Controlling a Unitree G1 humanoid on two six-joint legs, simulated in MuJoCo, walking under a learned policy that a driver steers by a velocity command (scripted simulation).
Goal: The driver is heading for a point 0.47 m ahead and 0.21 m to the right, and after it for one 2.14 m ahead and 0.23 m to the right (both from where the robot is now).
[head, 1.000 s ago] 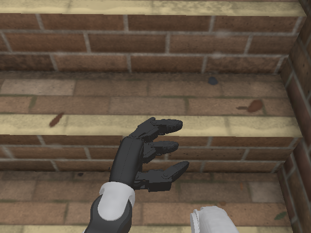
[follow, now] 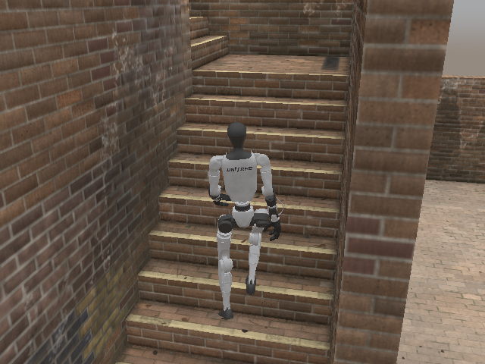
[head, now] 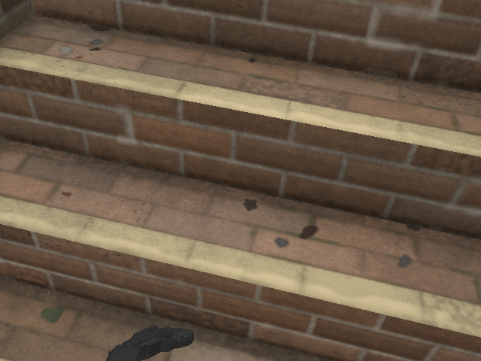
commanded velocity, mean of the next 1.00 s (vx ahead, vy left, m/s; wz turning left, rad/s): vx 0.45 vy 0.00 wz -0.47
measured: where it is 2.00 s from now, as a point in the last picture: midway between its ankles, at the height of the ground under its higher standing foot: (300, 242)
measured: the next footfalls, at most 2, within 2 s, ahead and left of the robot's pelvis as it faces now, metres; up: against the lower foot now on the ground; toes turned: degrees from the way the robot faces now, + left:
left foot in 0.46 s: +0.39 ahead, +0.08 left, +0.21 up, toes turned -15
right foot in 1.00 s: +0.52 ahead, -0.34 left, +0.41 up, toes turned -40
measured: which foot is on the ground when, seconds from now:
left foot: up 0.00-0.44, down 0.46-1.00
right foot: down 0.00-0.48, up 0.50-0.98, down 1.00-1.00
